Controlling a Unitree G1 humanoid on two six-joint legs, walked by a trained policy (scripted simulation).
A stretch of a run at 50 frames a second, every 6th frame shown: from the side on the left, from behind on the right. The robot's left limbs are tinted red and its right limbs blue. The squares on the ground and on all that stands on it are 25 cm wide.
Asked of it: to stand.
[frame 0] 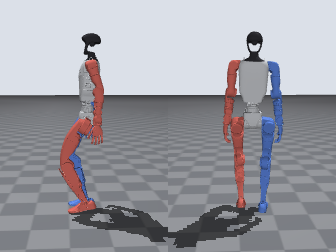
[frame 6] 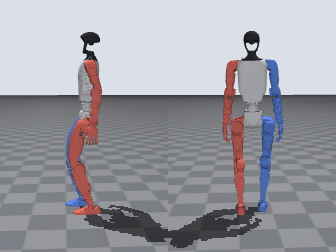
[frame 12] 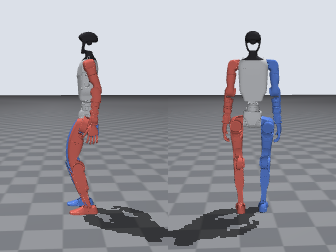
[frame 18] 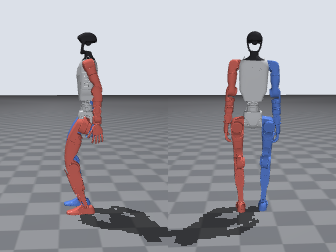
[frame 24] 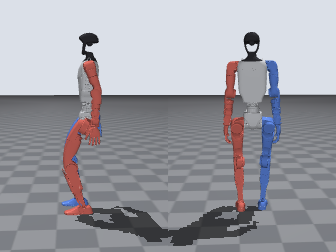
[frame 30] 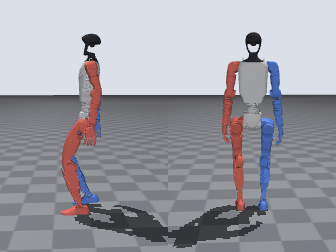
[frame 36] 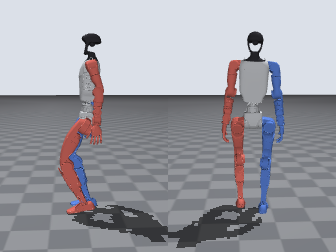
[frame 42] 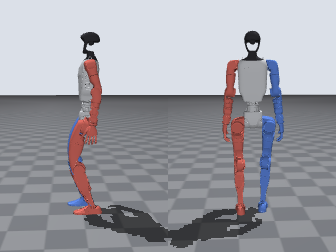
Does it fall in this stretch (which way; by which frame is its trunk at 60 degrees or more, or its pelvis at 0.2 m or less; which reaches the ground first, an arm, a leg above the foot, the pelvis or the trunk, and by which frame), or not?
no
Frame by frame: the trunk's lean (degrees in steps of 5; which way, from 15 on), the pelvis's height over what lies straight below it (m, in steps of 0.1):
0: 5, 0.8
6: 5, 0.8
12: 0, 0.8
18: 0, 0.8
24: 0, 0.8
30: 5, 0.8
36: 5, 0.8
42: 5, 0.8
